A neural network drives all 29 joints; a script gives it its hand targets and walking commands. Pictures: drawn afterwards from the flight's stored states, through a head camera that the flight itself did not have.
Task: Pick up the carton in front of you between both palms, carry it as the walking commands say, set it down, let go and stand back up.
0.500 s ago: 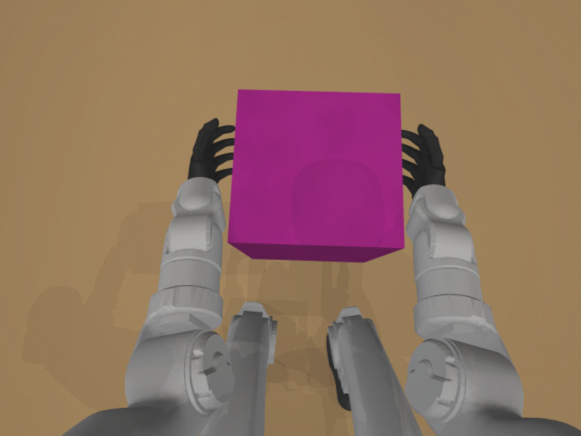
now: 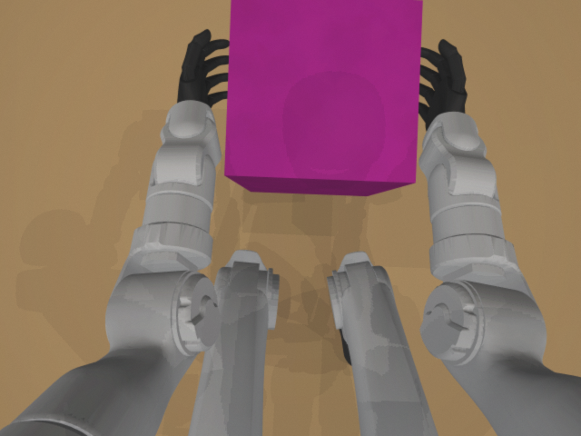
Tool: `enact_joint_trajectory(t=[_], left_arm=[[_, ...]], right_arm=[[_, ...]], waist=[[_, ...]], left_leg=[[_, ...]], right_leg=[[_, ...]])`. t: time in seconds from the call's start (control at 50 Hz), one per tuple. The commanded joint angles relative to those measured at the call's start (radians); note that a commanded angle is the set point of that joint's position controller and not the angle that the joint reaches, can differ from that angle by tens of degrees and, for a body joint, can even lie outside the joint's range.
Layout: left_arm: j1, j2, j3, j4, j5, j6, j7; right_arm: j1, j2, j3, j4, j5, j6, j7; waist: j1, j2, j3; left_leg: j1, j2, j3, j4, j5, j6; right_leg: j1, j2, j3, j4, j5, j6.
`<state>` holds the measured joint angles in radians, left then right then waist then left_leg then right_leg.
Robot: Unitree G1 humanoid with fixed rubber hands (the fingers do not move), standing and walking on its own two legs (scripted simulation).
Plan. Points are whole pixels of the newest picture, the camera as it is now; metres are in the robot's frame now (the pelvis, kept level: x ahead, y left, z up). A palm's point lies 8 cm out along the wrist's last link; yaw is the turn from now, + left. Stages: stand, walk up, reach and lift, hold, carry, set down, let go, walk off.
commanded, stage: set down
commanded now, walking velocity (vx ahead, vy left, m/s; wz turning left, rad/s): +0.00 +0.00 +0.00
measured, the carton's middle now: (315, 119) +0.50 -0.01 -0.19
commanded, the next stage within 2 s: none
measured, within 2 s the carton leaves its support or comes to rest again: rests again in 1.56 s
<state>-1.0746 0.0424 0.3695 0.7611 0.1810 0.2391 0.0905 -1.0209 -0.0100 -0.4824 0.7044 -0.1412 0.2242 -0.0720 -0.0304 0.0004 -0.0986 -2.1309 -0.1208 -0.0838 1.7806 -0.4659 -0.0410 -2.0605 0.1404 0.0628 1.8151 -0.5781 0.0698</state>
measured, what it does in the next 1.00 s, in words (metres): lowers itself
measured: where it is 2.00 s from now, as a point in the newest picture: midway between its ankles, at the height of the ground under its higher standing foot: (298, 331)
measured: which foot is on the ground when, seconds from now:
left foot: down 0.00-1.00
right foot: down 0.00-1.00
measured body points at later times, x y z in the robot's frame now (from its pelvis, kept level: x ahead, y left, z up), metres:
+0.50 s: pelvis +0.00 +0.00 -0.09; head +0.35 +0.00 +0.19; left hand +0.54 +0.14 -0.25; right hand +0.52 -0.17 -0.25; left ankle +0.11 +0.12 -0.44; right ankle +0.09 -0.13 -0.44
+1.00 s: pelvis -0.01 +0.00 -0.11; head +0.34 +0.00 +0.18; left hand +0.53 +0.14 -0.27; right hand +0.51 -0.16 -0.27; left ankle +0.11 +0.12 -0.44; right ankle +0.09 -0.12 -0.44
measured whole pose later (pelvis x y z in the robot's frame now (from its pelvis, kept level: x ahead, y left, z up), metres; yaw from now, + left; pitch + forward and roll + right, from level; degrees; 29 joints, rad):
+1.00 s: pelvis -0.01 +0.00 -0.11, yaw -1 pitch +37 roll -1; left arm -1.34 0.22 0.29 1.06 0.06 0.15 0.08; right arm -1.29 -0.15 -0.35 0.98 -0.04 0.16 -0.12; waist -0.01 0.00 0.25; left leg -2.28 -0.09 -0.05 2.17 -0.54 -0.04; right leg -2.22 0.16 0.03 2.21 -0.64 0.07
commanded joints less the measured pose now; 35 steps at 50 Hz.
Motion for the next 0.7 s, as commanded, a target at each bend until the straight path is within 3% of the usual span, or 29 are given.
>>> enact_joint_trajectory(t=[0.0, 0.32, 0.4, 0.44, 0.54, 0.68], left_arm=[[-0.588, -0.886, -0.444, 0.012, -0.091, -0.029, -0.175], [-0.794, -0.774, -0.472, 0.067, -0.188, -0.054, -0.199], [-0.840, -0.783, -0.500, 0.018, -0.243, -0.065, -0.214], [-0.812, -0.793, -0.497, 0.033, -0.244, -0.067, -0.219], [-0.738, -0.792, -0.454, 0.107, -0.214, -0.072, -0.234], [-0.759, -0.747, -0.418, 0.134, -0.197, -0.090, -0.248]], right_arm=[[-0.645, 0.852, 0.501, 0.008, 0.097, -0.015, 0.221], [-0.870, 0.773, 0.559, 0.021, 0.193, -0.043, 0.194], [-0.916, 0.805, 0.633, -0.027, 0.232, -0.050, 0.185], [-0.918, 0.828, 0.654, -0.045, 0.252, -0.054, 0.185], [-0.848, 0.830, 0.616, 0.037, 0.228, -0.059, 0.190], [-0.824, 0.787, 0.544, 0.111, 0.190, -0.074, 0.189]], waist=[[-0.017, 0.061, -1.029], [-0.003, 0.035, -1.017], [0.013, -0.041, -1.040], [0.018, -0.039, -1.025], [0.031, -0.031, -0.885], [0.020, -0.007, -0.764]], left_leg=[[0.729, -0.043, 0.124, -0.074, 0.255, 0.001], [0.596, -0.015, 0.156, 0.166, 0.270, 0.013], [0.558, -0.018, 0.145, 0.209, 0.321, 0.022], [0.568, -0.019, 0.147, 0.227, 0.352, 0.027], [0.471, -0.016, 0.151, 0.246, 0.326, 0.030], [0.387, -0.012, 0.141, 0.255, 0.275, 0.033]], right_leg=[[0.341, 0.042, -0.133, -0.129, 0.268, -0.012], [0.317, 0.024, -0.145, 0.083, 0.288, -0.009], [0.357, 0.021, -0.146, 0.124, 0.353, -0.007], [0.339, 0.023, -0.145, 0.134, 0.378, -0.007], [0.284, 0.025, -0.131, 0.148, 0.365, -0.012], [0.217, 0.029, -0.120, 0.160, 0.326, -0.027]])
